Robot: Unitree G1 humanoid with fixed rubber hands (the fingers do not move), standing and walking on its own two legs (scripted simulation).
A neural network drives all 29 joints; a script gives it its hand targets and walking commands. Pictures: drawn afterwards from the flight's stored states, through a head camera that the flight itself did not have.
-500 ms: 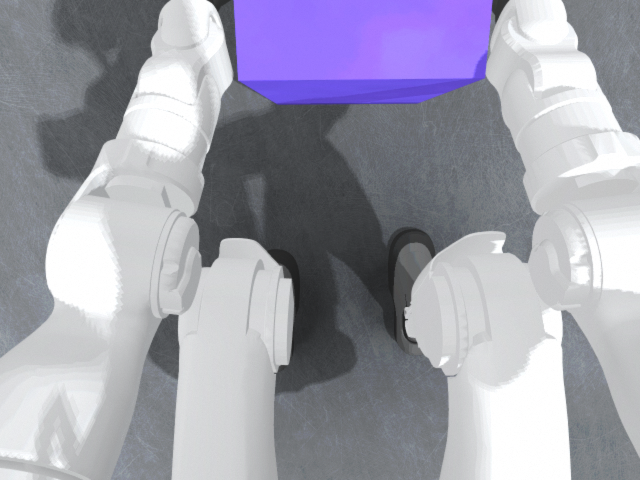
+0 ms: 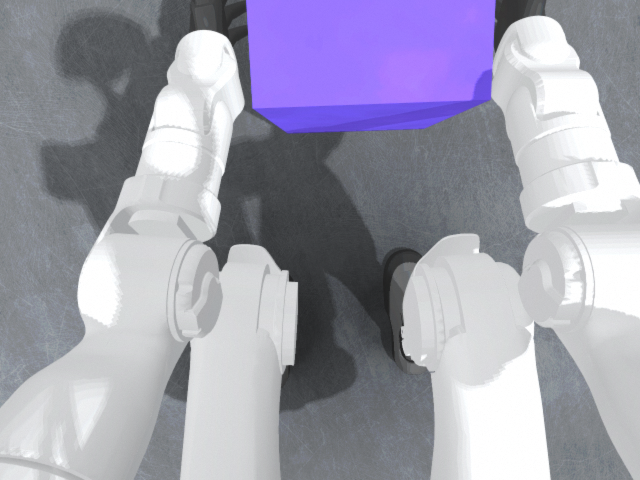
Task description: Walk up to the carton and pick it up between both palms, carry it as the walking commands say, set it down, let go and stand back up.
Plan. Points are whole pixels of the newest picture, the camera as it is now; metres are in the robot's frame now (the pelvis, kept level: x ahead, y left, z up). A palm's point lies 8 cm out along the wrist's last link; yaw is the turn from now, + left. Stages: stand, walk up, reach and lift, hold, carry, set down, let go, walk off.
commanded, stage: reach and lift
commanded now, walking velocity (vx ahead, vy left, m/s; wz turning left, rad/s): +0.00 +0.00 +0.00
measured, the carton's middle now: (359, 23) +0.55 -0.04 -0.23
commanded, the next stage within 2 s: none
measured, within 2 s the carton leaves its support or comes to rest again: neither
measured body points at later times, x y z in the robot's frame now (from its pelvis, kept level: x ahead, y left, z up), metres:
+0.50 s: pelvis +0.00 +0.00 +0.03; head +0.33 -0.02 +0.33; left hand +0.55 +0.10 -0.10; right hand +0.53 -0.19 -0.10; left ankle +0.09 +0.11 -0.33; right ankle +0.11 -0.12 -0.33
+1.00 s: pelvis +0.00 +0.00 +0.07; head +0.32 -0.02 +0.39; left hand +0.54 +0.11 -0.03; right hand +0.52 -0.18 -0.04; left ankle +0.09 +0.11 -0.33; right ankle +0.11 -0.12 -0.33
